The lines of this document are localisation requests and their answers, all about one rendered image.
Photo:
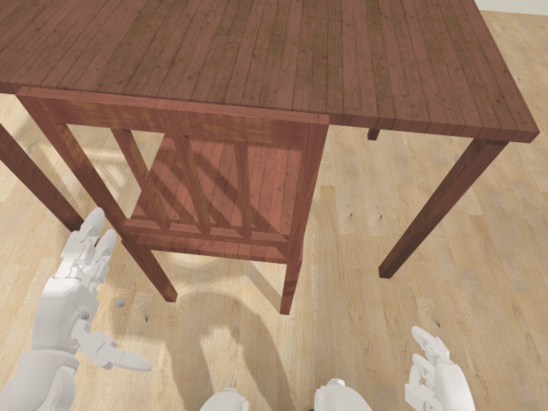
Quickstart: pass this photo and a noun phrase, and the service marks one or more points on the chair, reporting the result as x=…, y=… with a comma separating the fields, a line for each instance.
x=227, y=181

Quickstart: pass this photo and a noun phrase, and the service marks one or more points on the robot left hand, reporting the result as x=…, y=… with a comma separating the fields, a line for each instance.
x=70, y=292

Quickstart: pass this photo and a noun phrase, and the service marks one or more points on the table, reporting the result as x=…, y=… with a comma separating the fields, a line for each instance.
x=420, y=66

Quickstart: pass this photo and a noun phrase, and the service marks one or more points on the robot left forearm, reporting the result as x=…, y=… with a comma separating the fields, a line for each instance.
x=44, y=382

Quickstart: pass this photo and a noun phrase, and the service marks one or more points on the robot right hand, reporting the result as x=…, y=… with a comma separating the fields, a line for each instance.
x=447, y=388

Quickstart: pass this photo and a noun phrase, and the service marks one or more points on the right robot thigh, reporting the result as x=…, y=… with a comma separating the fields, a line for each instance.
x=336, y=397

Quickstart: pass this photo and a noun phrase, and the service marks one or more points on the robot right shin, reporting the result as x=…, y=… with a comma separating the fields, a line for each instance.
x=336, y=381

